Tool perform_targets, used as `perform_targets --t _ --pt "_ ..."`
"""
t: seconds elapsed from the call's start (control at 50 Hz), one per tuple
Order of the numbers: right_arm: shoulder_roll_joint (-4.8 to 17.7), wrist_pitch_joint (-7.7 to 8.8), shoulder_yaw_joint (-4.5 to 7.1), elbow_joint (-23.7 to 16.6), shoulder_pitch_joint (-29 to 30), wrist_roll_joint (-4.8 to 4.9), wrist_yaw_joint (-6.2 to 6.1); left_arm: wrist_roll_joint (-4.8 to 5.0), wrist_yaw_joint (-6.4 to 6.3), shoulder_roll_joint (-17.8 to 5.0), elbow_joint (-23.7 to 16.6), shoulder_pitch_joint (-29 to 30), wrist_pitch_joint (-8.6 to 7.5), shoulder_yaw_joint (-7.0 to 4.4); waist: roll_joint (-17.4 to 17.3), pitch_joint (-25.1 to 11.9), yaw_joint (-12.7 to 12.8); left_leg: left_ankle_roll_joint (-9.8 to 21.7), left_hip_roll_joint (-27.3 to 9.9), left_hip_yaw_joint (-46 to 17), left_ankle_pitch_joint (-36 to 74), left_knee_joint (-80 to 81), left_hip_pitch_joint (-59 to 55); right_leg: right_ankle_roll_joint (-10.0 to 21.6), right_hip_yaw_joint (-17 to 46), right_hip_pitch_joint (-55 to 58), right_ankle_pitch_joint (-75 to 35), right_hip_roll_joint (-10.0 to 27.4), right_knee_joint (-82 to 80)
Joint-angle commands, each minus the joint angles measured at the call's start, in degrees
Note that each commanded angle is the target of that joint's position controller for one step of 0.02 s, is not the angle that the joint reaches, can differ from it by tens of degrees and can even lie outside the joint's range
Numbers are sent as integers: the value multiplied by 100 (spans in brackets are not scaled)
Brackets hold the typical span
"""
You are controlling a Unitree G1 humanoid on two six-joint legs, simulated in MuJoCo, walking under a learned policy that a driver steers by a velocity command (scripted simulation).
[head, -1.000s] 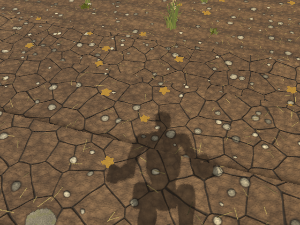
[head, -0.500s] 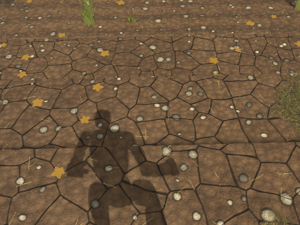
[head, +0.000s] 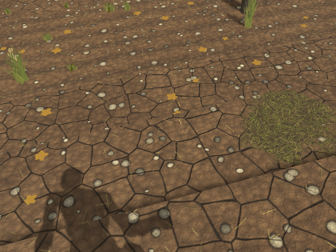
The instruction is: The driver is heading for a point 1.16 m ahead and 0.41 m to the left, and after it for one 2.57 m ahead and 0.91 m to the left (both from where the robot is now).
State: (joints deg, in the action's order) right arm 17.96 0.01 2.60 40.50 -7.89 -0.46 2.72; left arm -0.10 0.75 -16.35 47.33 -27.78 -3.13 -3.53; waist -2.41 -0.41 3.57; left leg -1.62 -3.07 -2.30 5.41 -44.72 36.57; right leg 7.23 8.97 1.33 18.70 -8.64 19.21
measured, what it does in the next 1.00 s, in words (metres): goes down, turning left: left foot 0.17 m lower, then right foot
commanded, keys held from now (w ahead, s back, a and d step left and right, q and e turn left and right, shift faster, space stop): w+q+shift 0.78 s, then w+shift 0.14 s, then w+e+shift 0.08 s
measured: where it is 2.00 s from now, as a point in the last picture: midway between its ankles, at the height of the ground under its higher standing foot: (92, 150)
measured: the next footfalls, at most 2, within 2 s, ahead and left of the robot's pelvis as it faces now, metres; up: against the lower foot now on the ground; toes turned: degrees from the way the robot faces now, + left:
left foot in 0.32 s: +0.38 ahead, +0.15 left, -0.17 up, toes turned +17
right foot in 0.64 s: +0.79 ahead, +0.09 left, -0.17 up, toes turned +34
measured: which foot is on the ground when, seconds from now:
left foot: up 0.00-0.30, down 0.32-0.62, up 0.64-1.00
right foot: down 0.00-0.32, up 0.34-0.62, down 0.64-1.00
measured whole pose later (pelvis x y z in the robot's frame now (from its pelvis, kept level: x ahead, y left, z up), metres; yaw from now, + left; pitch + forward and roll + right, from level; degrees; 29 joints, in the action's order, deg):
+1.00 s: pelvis +0.84 +0.28 -0.20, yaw +44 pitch +0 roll -2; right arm 18.9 1.9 3.7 41.8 4.1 -2.4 4.4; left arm -0.9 -0.4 -16.1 58.6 -35.7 -8.0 -2.4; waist -1.5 3.5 7.1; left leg 8.2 -2.2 -0.2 21.7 -39.1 41.6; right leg -0.9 -10.0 8.7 32.1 -0.4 23.6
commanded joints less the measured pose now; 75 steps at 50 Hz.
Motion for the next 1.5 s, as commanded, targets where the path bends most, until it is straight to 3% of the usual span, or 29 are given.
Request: perform_targets --t 0.02,0.22,0.3,0.32,0.34,0.36,0.4,0.44,0.48,0.6,0.64,0.66,0.68,0.7,0.74,0.8,0.96,1.08,1.12,1.14,1.18,1.22,1.24,1.28,1.32,1.38,1.46,1.48,1.5 --pt "440 48 223 -441 984 30 129 -73 -145 -704 -21 -150 -204 -177 666 848 201 169 26 -312 1025 520 532 604 715 -529 334 1598 -612" --pt "164 235 90 -476 1847 -200 125 -247 -451 -628 773 -1052 -386 73 88 1427 755 830 371 589 1332 1845 833 -72 -566 696 -2544 1516 811" --pt "433 191 165 646 -1157 -267 -58 -164 -547 -665 972 -630 -180 212 370 74 -750 1072 614 999 1458 1997 -3255 -368 -955 -503 -5556 1444 4665" --pt "655 174 314 1052 -2683 -284 -86 -53 -523 -904 803 305 -152 100 -433 -265 -1921 1674 198 497 2056 2681 -4961 -637 -1353 -1865 -3776 934 7710" --pt "1117 135 428 1331 -3169 -189 -97 -211 -426 -703 486 1205 -187 88 -605 -66 -2008 1854 -165 100 2011 1981 -6187 -574 -1585 -4120 1702 282 9628" --pt "1705 194 503 1286 -3232 -149 -143 93 -447 -494 -59 653 -299 199 -1197 -1154 -1360 2357 -1482 -1373 5024 286 -8402 -752 -592 -5796 2216 728 9709" --pt "1470 109 576 1182 -2995 -130 -346 -45 -357 -865 -357 1051 -349 313 377 -1748 -1494 3279 -2025 -3544 -504 1821 -8478 -936 -132 -7328 1350 1219 8850" --pt "1053 215 389 1037 -2050 -109 -383 -459 -198 -1011 -341 1379 -352 212 867 -192 -688 2731 -1611 -3555 -1919 2747 -5362 -738 -147 -6402 804 1503 7237" --pt "874 365 267 848 -844 13 -406 -404 -71 -753 -814 2119 -115 275 938 1381 103 2241 -638 -2362 -1353 3703 -915 -1133 -271 -3754 346 1832 3933" --pt "1176 450 481 786 -784 137 -216 -146 -55 -597 -331 1044 -92 158 239 251 356 1415 330 -1601 910 2180 -634 -991 -828 -64 -1533 856 2322" --pt "1067 462 441 609 86 3 -221 -189 -173 -1051 402 -1695 -119 -152 365 -941 1992 905 626 -1226 2497 -1391 -232 -902 -861 2353 -1592 833 2897" --pt "185 469 259 456 -129 -68 -242 -208 -243 -1475 270 -1814 -157 -210 2071 -1011 1766 920 1353 -760 -3363 -4081 134 -862 984 1841 757 2400 1437" --pt "-173 499 121 141 -1492 114 -313 -258 -161 -1448 -61 -578 -207 -98 2876 -998 91 982 1062 -676 -3686 -4626 881 -524 3896 1537 175 3462 143" --pt "160 382 124 285 -1087 -41 -301 -174 -118 -1019 -172 208 -207 -88 1521 -196 36 1005 644 -383 -2845 -4303 1220 -222 4008 493 1387 3344 -350" --pt "288 109 216 306 -632 -121 -126 -182 -63 -678 -246 890 -205 -57 357 805 -144 937 46 -355 -2287 -3583 668 21 2182 -1151 1729 2783 -273" --pt "147 -194 180 37 -275 -127 45 -26 -54 -561 78 644 -436 -31 881 951 -381 745 -336 -437 -1565 -2512 355 -113 570 -1617 37 2378 -545" --pt "-57 322 23 -255 1740 -216 199 -129 -126 -399 779 -399 -666 69 176 871 29 1019 258 486 2094 853 -161 -174 -1358 -805 -1048 1631 -412" --pt "392 270 29 566 83 -378 -152 -196 -248 -714 1127 -575 -180 125 237 344 -545 801 176 679 1960 1917 -2885 76 -984 -575 -2872 1407 2677" --pt "522 328 125 1030 -1705 -449 -312 -135 -366 -870 1133 -92 102 -35 231 -380 -1574 966 -544 -39 2793 3638 -4352 -29 -876 -750 -2730 1021 6597" --pt "968 374 218 1316 -1924 -491 -277 -104 -304 -576 911 155 123 -51 -409 26 -1349 946 -1095 -212 4325 2938 -5453 4 -956 -2818 1954 348 8424" --pt "754 430 194 1239 -2443 -271 -238 315 -464 -36 848 -748 -118 120 -858 -1343 -1084 891 -2402 -833 7681 292 -8109 7 -314 -5670 2101 921 8063" --pt "490 543 159 1185 -1672 -216 -339 43 -384 -176 693 187 -92 -23 -225 -716 -819 1052 -2014 -644 3265 1448 -6192 -212 -582 -5557 470 1258 6246" --pt "-141 510 -133 1077 -1442 -652 -138 -598 198 392 375 346 -375 312 429 -1431 -531 1925 -2045 -660 2784 2042 -5003 -478 114 -4545 -13 1496 5631" --pt "59 412 -89 953 -944 -706 -59 -526 427 -17 267 780 -461 170 -37 -102 -15 2248 -2550 -435 4870 2451 -2878 -951 -346 -4182 495 1894 4778" --pt "224 591 -47 992 -541 -413 -203 -554 488 612 179 1123 -367 486 112 6 261 1517 -1809 412 3823 2957 -2610 -902 -527 -3526 -403 2065 2571" --pt "791 727 194 575 -186 -520 -333 -259 700 59 452 942 -375 379 181 195 287 1057 -1309 1225 3170 2779 -2267 -735 -918 -2314 -1895 1294 2021" --pt "1190 962 293 56 367 -634 -249 -198 399 -1461 766 -1319 -518 -404 487 -458 1477 -513 -296 1695 2327 -960 -317 161 -1139 1725 -3494 265 2586" --pt "399 898 133 81 -567 -350 -27 -360 165 -1760 689 -1571 -594 -365 2335 -1917 893 -1159 784 1554 -5112 -4181 53 1740 1161 3122 -7565 1570 1682" --pt "-262 834 -142 -268 -993 -204 106 -397 250 -1824 629 -1490 -616 -355 1406 -2821 644 -1108 788 -334 -5001 -4683 1006 2643 3270 3787 -7429 2820 1580"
